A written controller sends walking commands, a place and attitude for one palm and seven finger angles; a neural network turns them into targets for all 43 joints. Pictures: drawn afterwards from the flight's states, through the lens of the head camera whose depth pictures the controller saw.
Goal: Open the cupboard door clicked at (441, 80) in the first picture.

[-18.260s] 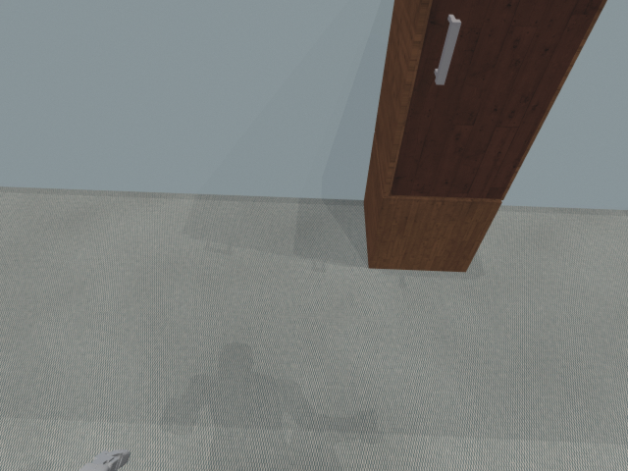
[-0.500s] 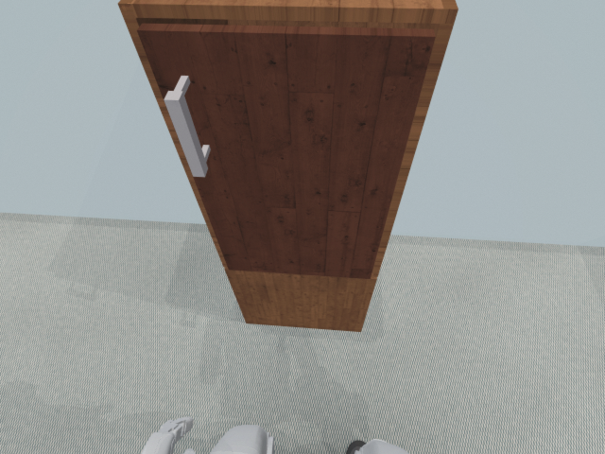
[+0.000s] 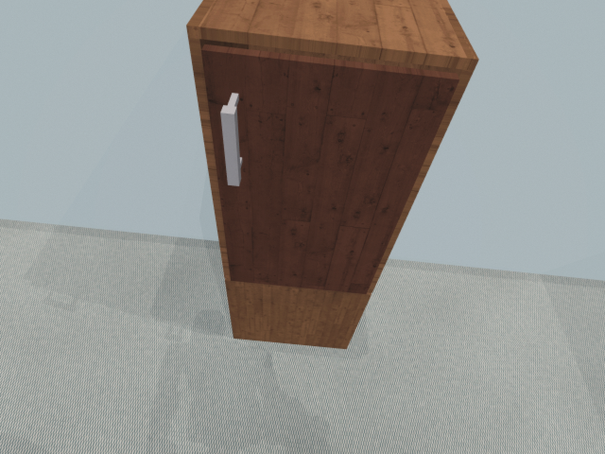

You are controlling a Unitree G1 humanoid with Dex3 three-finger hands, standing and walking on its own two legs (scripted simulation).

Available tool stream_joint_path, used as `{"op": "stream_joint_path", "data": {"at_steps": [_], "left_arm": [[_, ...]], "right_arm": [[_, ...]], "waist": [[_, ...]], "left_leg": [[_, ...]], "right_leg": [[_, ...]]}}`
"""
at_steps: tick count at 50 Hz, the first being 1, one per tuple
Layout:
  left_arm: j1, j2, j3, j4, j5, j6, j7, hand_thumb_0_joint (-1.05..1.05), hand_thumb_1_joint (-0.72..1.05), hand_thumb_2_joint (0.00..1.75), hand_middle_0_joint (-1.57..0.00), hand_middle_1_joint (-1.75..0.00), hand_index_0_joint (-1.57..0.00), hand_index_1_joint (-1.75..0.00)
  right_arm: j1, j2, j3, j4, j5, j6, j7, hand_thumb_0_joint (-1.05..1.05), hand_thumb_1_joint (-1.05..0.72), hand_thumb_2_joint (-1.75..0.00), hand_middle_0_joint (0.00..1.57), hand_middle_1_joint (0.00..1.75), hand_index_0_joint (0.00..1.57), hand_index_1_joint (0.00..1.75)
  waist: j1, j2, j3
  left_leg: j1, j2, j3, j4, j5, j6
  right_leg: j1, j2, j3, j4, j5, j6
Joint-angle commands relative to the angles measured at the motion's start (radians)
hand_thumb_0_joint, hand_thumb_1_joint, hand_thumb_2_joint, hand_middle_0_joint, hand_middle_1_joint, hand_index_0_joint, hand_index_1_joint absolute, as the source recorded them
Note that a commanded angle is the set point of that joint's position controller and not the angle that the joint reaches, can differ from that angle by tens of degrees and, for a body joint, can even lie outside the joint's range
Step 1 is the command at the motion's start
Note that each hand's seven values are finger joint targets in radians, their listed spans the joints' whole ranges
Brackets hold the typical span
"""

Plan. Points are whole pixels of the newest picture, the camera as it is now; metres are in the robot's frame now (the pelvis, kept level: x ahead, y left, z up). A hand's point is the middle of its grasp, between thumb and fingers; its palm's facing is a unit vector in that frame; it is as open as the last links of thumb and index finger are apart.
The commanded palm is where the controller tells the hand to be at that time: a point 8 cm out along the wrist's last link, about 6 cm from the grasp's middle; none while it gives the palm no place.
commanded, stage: come to a stop and stand still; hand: left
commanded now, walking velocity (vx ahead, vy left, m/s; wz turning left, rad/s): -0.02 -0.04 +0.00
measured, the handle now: (234, 141) +0.53 +0.15 +0.11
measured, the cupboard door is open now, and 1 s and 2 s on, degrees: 0 0 0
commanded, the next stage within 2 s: look again from close up in 0.76 s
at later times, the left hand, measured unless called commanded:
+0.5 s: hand out of the picture +0.01 +0.11 -0.18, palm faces +0.04 -0.98 -0.21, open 7.2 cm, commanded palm none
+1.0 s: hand out of the picture -0.01 +0.11 -0.19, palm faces +0.03 -0.99 -0.17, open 7.4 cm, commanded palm none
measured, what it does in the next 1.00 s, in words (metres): steps on the spot: right foot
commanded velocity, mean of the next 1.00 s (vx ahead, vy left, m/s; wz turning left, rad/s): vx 0.00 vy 0.00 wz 0.00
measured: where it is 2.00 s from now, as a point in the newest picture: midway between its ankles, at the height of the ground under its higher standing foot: outside the picture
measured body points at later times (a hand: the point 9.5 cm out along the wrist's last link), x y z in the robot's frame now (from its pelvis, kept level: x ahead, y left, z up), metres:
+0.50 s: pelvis +0.00 -0.07 -0.01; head +0.01 -0.08 +0.44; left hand +0.00 +0.16 -0.16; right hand -0.03 -0.27 -0.18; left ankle -0.01 +0.10 -0.75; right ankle -0.03 -0.15 -0.75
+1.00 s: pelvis +0.00 -0.04 -0.01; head +0.03 -0.04 +0.43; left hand -0.01 +0.17 -0.17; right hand +0.03 -0.27 -0.17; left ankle -0.01 +0.09 -0.75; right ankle -0.03 -0.15 -0.75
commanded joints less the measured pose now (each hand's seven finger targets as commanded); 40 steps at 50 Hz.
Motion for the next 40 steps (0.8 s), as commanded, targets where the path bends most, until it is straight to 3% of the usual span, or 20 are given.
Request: {"op": "stream_joint_path", "data": {"at_steps": [1, 3, 5, 6, 7, 8, 9, 11, 14, 17, 22, 27, 32, 40], "left_arm": [[-0.069, -0.003, -0.01, -0.082, -0.011, -0.037, 0.001, 0.0, 0.9, 0.9, -0.2, -0.3, -0.2, -0.3], [-0.038, -0.011, -0.012, -0.063, -0.015, -0.042, 0.005, 0.0, 0.9, 0.9, -0.2, -0.3, -0.2, -0.3], [0.027, -0.011, -0.011, -0.029, -0.013, -0.051, 0.01, 0.0, 0.9, 0.9, -0.2, -0.3, -0.2, -0.3], [0.037, 0.008, -0.011, -0.019, -0.011, -0.058, 0.016, 0.0, 0.9, 0.9, -0.2, -0.3, -0.2, -0.3], [0.032, 0.044, -0.01, -0.014, -0.011, -0.068, 0.024, 0.0, 0.9, 0.9, -0.2, -0.3, -0.2, -0.3], [0.012, 0.07, -0.012, -0.007, -0.015, -0.074, 0.028, 0.0, 0.9, 0.9, -0.2, -0.3, -0.2, -0.3], [-0.017, 0.079, -0.016, -0.014, -0.017, -0.075, 0.028, 0.0, 0.9, 0.9, -0.2, -0.3, -0.2, -0.3], [-0.042, 0.048, -0.022, -0.004, -0.019, -0.086, 0.031, 0.0, 0.9, 0.9, -0.2, -0.3, -0.2, -0.3], [-0.045, 0.025, -0.032, 0.001, -0.023, -0.082, 0.032, 0.0, 0.9, 0.9, -0.2, -0.3, -0.2, -0.3], [-0.031, 0.026, -0.032, 0.003, -0.024, -0.081, 0.033, 0.0, 0.9, 0.9, -0.2, -0.3, -0.2, -0.3], [-0.027, 0.026, -0.029, -0.002, -0.022, -0.083, 0.035, 0.0, 0.9, 0.9, -0.2, -0.3, -0.2, -0.3], [-0.008, 0.021, -0.026, 0.0, -0.021, -0.089, 0.038, 0.0, 0.9, 0.9, -0.2, -0.3, -0.2, -0.3], [0.023, 0.009, -0.027, 0.011, -0.018, -0.09, 0.04, 0.0, 0.9, 0.9, -0.2, -0.3, -0.2, -0.3], [0.038, -0.009, -0.03, 0.022, -0.016, -0.089, 0.039, 0.0, 0.9, 0.9, -0.2, -0.3, -0.2, -0.3]], "right_arm": [[0.103, -0.202, -0.043, 0.013, -0.001, -0.002, -0.018, 0.0, -0.9, -0.9, 0.2, 0.3, 0.2, 0.3], [0.081, -0.197, -0.042, 0.023, 0.001, 0.0, -0.013, 0.0, -0.9, -0.9, 0.2, 0.3, 0.2, 0.3], [0.066, -0.184, -0.04, 0.036, 0.01, 0.001, -0.008, 0.0, -0.9, -0.9, 0.2, 0.3, 0.2, 0.3], [0.074, -0.154, -0.036, 0.042, 0.016, 0.001, -0.004, 0.0, -0.9, -0.9, 0.2, 0.3, 0.2, 0.3], [0.073, -0.109, -0.023, 0.044, 0.021, -0.001, 0.002, 0.0, -0.9, -0.9, 0.2, 0.3, 0.2, 0.3], [0.06, -0.063, -0.007, 0.042, 0.02, 0.001, 0.008, 0.0, -0.9, -0.9, 0.2, 0.3, 0.2, 0.3], [0.062, -0.049, -0.001, 0.047, 0.016, 0.004, 0.013, 0.0, -0.9, -0.9, 0.2, 0.3, 0.2, 0.3], [0.071, -0.049, 0.001, 0.075, 0.006, 0.011, 0.012, 0.0, -0.9, -0.9, 0.2, 0.3, 0.2, 0.3], [0.101, -0.053, 0.004, 0.106, 0.009, 0.013, 0.011, 0.0, -0.9, -0.9, 0.2, 0.3, 0.2, 0.3], [0.095, -0.056, 0.003, 0.114, 0.01, 0.015, 0.01, 0.0, -0.9, -0.9, 0.2, 0.3, 0.2, 0.3], [0.093, -0.057, 0.001, 0.112, 0.01, 0.018, 0.008, 0.0, -0.9, -0.9, 0.2, 0.3, 0.2, 0.3], [0.082, -0.061, 0.0, 0.105, 0.014, 0.013, 0.004, 0.0, -0.9, -0.9, 0.2, 0.3, 0.2, 0.3], [0.058, -0.061, -0.001, 0.1, 0.016, 0.012, -0.001, 0.0, -0.9, -0.9, 0.2, 0.3, 0.2, 0.3], [0.042, -0.068, 0.002, 0.096, 0.016, 0.007, -0.005, 0.0, -0.9, -0.9, 0.2, 0.3, 0.2, 0.3]], "waist": [[-0.047, 0.214, -0.036], [-0.025, 0.224, -0.031], [0.01, 0.182, -0.042], [0.011, 0.113, -0.042], [0.009, 0.026, -0.038], [0.002, -0.062, 0.001], [-0.008, -0.046, 0.032], [-0.012, -0.108, 0.063], [-0.013, -0.019, 0.109], [-0.003, 0.021, 0.11], [-0.006, 0.026, 0.093], [-0.005, 0.012, 0.043], [0.0, 0.019, 0.05], [0.002, 0.064, 0.06]], "left_leg": [[0.177, 0.286, -0.222, -0.053, 0.443, 0.116], [0.106, 0.263, -0.209, -0.042, 0.405, 0.099], [0.013, 0.216, -0.175, 0.007, 0.259, 0.053], [-0.051, 0.168, -0.141, 0.034, 0.143, 0.014], [-0.123, 0.119, -0.088, 0.083, 0.045, -0.023], [-0.144, 0.067, -0.038, 0.091, -0.073, -0.049], [-0.104, 0.06, -0.03, 0.092, -0.1, -0.054], [-0.044, 0.071, -0.03, 0.09, -0.006, -0.058], [-0.016, 0.087, -0.047, 0.051, 0.068, -0.056], [-0.012, 0.094, -0.049, 0.037, 0.073, -0.055], [0.008, 0.094, -0.041, 0.044, 0.064, -0.058], [0.028, 0.098, -0.039, 0.048, 0.113, -0.06], [0.048, 0.102, -0.037, 0.05, 0.147, -0.058], [0.067, 0.109, -0.051, 0.029, 0.172, -0.05]], "right_leg": [[-0.042, -0.018, -0.009, -0.162, -0.074, -0.01], [0.053, -0.006, -0.029, -0.268, -0.02, -0.021], [0.202, -0.007, -0.048, -0.455, 0.178, -0.026], [0.273, -0.038, -0.01, -0.513, 0.242, -0.032], [0.325, -0.128, 0.085, -0.534, 0.28, -0.065], [0.275, -0.199, 0.133, -0.557, 0.283, -0.104], [0.188, -0.228, 0.136, -0.577, 0.197, -0.125], [0.136, -0.161, 0.108, -0.572, 0.256, -0.125], [0.112, -0.119, 0.067, -0.561, 0.242, -0.101], [0.132, -0.099, 0.059, -0.57, 0.214, -0.089], [0.141, -0.096, 0.069, -0.583, 0.227, -0.09], [0.193, -0.097, 0.053, -0.554, 0.39, -0.081], [0.191, -0.095, 0.041, -0.536, 0.478, -0.072], [0.18, -0.087, 0.034, -0.537, 0.423, -0.077]]}}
